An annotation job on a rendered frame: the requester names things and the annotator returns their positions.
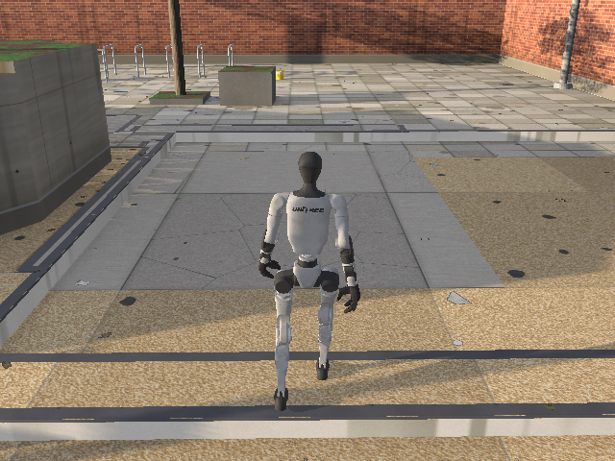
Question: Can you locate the robot right forearm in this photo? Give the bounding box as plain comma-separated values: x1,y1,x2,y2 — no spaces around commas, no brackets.
340,235,358,286

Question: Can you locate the robot left hand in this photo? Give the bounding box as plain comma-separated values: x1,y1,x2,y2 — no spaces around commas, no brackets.
258,259,281,279

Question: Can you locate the robot left forearm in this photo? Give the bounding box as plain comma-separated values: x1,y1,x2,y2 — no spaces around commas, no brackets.
259,230,275,264

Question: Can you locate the right robot upper arm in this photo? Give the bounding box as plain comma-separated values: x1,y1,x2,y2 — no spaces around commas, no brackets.
329,194,350,250

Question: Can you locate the right robot foot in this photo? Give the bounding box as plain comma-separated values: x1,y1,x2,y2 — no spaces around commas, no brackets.
316,359,330,380

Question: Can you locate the left robot upper arm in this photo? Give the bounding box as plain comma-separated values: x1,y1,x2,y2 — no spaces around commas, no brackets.
264,192,289,244

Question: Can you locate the robot right hand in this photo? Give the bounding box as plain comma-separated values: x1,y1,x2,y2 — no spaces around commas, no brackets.
337,284,360,313

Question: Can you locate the robot right shin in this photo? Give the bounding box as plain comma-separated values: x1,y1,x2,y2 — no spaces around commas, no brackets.
318,309,333,369

